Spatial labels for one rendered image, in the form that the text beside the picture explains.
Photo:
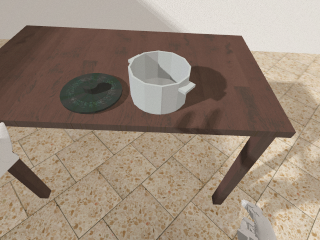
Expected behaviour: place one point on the knob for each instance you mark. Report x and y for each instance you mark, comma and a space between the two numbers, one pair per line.
90, 86

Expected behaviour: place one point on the robot left hand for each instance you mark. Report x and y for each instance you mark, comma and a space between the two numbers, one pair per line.
7, 157

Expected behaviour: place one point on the lid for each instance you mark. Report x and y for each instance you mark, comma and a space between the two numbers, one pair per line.
73, 97

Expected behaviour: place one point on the pot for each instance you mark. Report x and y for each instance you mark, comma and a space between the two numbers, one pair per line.
159, 81

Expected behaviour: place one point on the robot right hand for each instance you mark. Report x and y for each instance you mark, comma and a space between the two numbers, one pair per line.
260, 229

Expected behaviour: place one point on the table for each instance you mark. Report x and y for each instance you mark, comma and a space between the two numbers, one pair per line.
231, 96

